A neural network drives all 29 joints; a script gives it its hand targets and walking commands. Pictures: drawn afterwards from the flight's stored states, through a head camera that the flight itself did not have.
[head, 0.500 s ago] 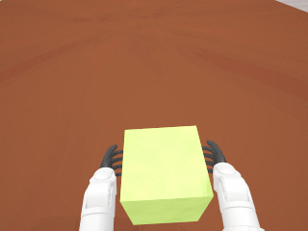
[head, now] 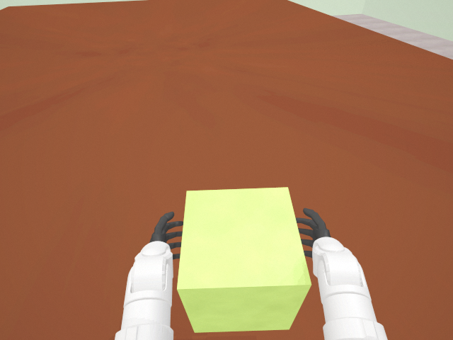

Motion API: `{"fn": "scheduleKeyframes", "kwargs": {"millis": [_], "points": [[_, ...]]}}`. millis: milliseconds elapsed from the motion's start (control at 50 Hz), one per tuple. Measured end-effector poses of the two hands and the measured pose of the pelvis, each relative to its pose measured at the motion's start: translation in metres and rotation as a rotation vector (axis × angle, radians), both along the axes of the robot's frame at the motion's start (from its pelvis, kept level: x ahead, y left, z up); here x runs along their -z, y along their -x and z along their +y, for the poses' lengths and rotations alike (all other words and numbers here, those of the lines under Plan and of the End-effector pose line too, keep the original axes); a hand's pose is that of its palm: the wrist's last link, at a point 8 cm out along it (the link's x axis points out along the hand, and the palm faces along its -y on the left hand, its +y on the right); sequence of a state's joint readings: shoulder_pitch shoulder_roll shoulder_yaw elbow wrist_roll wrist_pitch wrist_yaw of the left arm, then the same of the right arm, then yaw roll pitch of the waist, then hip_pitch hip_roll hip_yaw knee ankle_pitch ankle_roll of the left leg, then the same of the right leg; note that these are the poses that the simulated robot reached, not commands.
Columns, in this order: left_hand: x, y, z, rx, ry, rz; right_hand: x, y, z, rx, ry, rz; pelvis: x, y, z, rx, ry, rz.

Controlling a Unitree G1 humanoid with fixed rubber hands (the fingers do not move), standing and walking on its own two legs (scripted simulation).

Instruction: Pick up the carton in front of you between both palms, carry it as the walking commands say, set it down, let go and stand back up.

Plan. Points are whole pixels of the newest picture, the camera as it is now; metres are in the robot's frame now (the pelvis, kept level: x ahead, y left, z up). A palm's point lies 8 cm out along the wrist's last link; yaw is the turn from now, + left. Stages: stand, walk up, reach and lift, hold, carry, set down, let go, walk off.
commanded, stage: hold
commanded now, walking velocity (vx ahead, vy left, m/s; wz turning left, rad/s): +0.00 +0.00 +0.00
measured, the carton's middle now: (239, 262) +0.32 +0.00 -0.04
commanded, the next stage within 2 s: set down in 0.24 s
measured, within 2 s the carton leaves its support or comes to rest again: neither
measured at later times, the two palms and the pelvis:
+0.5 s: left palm (163, 239) +0.32 +0.15 +0.03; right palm (311, 234) +0.33 -0.14 +0.03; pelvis +0.02 +0.00 +0.00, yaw +0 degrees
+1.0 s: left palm (172, 271) +0.37 +0.17 -0.17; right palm (285, 263) +0.39 -0.13 -0.17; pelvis -0.02 -0.01 -0.09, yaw +0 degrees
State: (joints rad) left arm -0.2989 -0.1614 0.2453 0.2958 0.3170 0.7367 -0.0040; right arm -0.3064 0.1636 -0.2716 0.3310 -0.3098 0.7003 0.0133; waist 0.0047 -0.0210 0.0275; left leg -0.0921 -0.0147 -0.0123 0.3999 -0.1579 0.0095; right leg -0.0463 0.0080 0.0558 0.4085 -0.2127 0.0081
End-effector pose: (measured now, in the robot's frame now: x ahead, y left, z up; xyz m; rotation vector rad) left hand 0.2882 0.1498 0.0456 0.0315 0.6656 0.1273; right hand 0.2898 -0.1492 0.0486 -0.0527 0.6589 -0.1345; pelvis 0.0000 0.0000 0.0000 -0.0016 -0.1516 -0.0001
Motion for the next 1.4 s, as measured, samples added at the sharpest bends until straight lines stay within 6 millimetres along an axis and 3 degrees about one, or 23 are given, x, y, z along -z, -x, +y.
{"fn": "scheduleKeyframes", "kwargs": {"millis": [360,540,640,760,880,1160,1400], "points": [[0.001,-0.019,0.003,0.003,0.005,0.005,0.0,-0.017,0.003,0.013,0.0,0.008,-0.001,-0.014,0.005,0.009,-0.003,0.023],[0.026,-0.043,0.003,-0.057,0.014,0.04,0.025,-0.046,0.007,0.022,0.001,0.043,0.005,-0.014,-0.003,0.004,-0.006,0.083],[0.061,-0.055,0.007,-0.065,-0.001,0.049,0.06,-0.063,0.012,-0.004,0.013,0.052,0.013,-0.008,-0.008,-0.005,-0.004,0.193],[0.126,-0.058,0.011,-0.075,-0.015,0.05,0.126,-0.071,0.015,-0.023,0.008,0.053,0.029,0.004,-0.013,-0.011,0.003,0.377],[0.186,-0.065,0.013,-0.097,0.008,0.024,0.187,-0.079,0.017,-0.013,-0.022,0.029,0.058,0.015,-0.015,-0.003,0.005,0.577],[0.249,-0.097,0.019,-0.148,0.046,-0.003,0.25,-0.12,0.024,-0.018,-0.054,0.003,0.133,0.034,-0.01,0.008,0.004,0.811],[0.327,-0.111,0.025,-0.169,0.028,0.016,0.327,-0.146,0.031,-0.07,-0.03,0.022,0.199,0.047,-0.007,0.01,0.008,0.927]]}}
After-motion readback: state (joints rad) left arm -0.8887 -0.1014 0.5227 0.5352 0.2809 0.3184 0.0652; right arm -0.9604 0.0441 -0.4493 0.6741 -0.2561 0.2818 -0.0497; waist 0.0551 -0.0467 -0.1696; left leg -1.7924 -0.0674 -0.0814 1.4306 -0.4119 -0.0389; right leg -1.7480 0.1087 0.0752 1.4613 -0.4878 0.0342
